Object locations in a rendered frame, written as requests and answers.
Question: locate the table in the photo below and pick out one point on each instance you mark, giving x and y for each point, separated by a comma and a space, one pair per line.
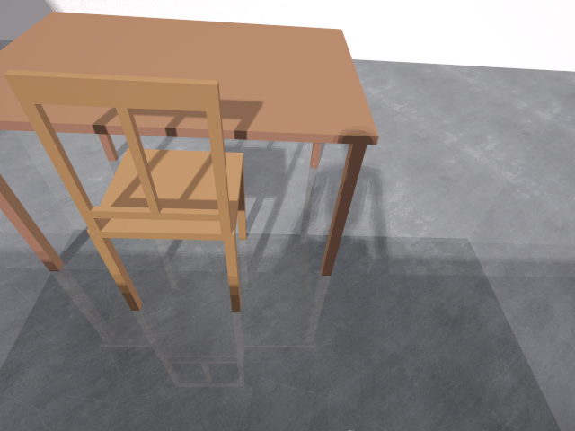
276, 83

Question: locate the chair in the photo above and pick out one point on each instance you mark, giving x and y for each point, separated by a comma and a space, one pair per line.
154, 194

